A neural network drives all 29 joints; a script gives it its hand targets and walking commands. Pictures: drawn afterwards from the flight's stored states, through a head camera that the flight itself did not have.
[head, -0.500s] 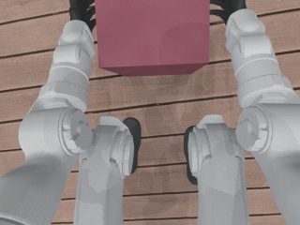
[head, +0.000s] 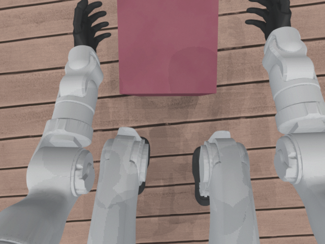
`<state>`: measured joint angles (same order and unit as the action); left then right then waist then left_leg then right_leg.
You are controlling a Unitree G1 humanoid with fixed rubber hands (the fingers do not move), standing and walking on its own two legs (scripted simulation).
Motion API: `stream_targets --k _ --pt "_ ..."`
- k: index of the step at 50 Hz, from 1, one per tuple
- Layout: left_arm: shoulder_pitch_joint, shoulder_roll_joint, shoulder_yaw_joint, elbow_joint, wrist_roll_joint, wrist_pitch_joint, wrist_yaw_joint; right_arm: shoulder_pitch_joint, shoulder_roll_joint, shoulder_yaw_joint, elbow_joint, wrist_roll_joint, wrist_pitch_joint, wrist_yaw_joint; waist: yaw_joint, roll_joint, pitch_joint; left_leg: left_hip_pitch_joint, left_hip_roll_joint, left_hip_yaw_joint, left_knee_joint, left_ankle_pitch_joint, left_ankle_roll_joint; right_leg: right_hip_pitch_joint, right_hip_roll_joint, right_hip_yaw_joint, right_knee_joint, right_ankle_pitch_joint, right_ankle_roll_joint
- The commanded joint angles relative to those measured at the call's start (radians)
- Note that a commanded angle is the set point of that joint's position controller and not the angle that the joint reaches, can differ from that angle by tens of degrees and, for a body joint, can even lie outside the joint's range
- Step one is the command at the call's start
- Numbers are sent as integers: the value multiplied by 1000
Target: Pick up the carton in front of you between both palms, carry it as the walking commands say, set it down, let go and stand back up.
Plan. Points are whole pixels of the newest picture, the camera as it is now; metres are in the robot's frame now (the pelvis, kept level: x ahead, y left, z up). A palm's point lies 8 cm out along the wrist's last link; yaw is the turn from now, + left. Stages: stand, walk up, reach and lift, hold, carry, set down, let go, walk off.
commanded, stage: set down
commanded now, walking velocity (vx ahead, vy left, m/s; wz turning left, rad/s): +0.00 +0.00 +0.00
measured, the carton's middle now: (168, 58) +0.50 +0.02 -0.28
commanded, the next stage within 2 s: let go in 0.78 s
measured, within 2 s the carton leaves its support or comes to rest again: neither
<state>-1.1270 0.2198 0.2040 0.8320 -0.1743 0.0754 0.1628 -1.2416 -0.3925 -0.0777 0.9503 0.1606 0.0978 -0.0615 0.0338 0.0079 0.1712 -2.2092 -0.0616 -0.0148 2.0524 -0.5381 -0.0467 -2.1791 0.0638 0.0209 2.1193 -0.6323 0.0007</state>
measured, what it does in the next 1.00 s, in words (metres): rises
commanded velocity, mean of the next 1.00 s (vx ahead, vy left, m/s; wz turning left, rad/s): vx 0.00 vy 0.00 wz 0.00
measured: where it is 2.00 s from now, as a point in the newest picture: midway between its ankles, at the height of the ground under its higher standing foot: (170, 180)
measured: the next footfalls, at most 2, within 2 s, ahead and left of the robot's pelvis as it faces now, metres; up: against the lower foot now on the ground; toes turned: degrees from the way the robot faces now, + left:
none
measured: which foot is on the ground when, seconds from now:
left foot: down 0.00-1.00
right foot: down 0.00-1.00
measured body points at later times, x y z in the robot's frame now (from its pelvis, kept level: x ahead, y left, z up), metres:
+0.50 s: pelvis +0.01 +0.00 +0.13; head +0.33 -0.01 +0.45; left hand +0.51 +0.19 +0.01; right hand +0.55 -0.21 +0.02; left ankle +0.12 +0.12 -0.37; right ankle +0.09 -0.11 -0.37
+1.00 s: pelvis +0.05 +0.00 +0.26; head +0.33 -0.01 +0.62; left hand +0.48 +0.20 +0.14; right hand +0.51 -0.22 +0.14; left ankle +0.12 +0.12 -0.37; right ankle +0.09 -0.11 -0.37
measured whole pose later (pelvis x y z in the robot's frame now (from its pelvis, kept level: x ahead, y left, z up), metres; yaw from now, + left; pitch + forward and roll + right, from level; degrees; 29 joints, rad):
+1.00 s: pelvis +0.05 +0.00 +0.26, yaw -2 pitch +43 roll +0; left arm -0.70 0.12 0.27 0.65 0.08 0.10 0.03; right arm -0.84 -0.25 -0.27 0.81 -0.09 0.11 0.03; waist 0.04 -0.01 -0.12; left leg -1.47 -0.03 -0.04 1.03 -0.31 -0.02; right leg -1.44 0.06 0.05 1.06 -0.36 0.00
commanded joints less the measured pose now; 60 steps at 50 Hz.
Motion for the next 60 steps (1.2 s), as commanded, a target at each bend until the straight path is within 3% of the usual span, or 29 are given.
stream_targets --k 1,9,19,40,45,50,55,60 --pt "-181 83 42 -105 36 2 -1 -225 -121 -57 -88 -30 -6 13 2 -55 -1123 622 -10 92 -197 275 4 515 -6 -41 -304 284 5" --pt "-144 46 76 -89 87 6 -13 -189 -92 -91 -39 -66 -14 54 17 -64 -1129 659 -10 91 -336 276 -5 533 0 -46 -431 289 14" --pt "-85 50 72 -228 85 44 -20 -156 -117 -126 -176 -98 20 71 11 -86 -1332 837 -20 102 -504 371 -11 764 18 -62 -597 413 21" --pt "70 -16 115 -215 169 27 -74 -16 -49 -194 -117 -177 -4 128 19 -80 -1164 1086 -3 69 -927 457 -13 1039 6 -23 -1009 520 31" --pt "218 -13 108 -233 227 17 -109 146 -1 -212 -160 -239 -3 104 6 -79 -1223 1196 -5 66 -1013 519 -5 1209 4 -16 -1101 618 38" --pt "435 18 64 -311 273 6 -158 391 58 -197 -297 -261 -9 69 7 -51 -1200 1355 -2 55 -1101 571 13 1353 3 -10 -1192 675 38" --pt "596 32 4 -378 242 -16 -193 562 74 -155 -424 -226 -41 69 9 -24 -1047 1525 13 19 -1192 618 28 1395 -1 -2 -1286 657 27" --pt "788 18 -44 -365 196 -50 -212 772 89 -123 -422 -202 -79 84 -3 -22 -911 1665 29 -11 -1257 694 30 1441 -6 0 -1355 672 22"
